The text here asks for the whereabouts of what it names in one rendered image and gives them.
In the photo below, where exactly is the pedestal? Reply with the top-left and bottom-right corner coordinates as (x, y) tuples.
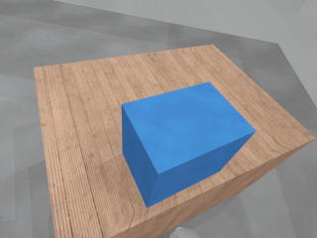
(34, 44), (316, 238)

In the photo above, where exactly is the right robot thigh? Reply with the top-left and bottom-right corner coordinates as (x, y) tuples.
(169, 228), (202, 238)

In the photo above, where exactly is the carton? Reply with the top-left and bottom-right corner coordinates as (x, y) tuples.
(122, 81), (256, 208)

